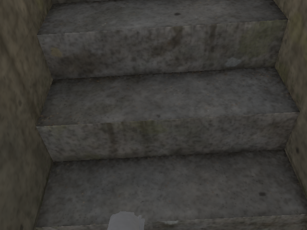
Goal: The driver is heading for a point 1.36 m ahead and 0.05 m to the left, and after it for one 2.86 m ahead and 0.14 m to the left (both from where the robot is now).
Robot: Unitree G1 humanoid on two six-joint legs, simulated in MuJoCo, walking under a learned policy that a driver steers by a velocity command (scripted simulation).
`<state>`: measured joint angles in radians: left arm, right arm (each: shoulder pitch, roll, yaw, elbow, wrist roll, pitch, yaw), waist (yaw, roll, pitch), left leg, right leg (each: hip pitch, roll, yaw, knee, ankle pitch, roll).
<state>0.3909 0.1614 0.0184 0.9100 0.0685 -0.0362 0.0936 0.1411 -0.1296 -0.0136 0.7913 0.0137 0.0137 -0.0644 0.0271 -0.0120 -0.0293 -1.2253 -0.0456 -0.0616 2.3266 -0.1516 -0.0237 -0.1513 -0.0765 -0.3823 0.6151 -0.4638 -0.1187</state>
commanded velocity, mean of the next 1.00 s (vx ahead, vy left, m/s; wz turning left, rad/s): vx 0.11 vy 0.00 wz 0.34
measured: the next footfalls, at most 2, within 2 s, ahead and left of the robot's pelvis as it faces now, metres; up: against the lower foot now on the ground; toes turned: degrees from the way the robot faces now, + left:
left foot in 0.30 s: +0.22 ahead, +0.13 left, +0.19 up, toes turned +7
right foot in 0.70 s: +0.16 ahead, -0.23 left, +0.18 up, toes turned +15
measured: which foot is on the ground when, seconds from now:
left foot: up 0.00-0.28, down 0.30-0.72, up 0.74-0.92, down 0.94-1.00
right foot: down 0.00-0.32, up 0.34-0.68, down 0.70-0.92, up 0.94-1.00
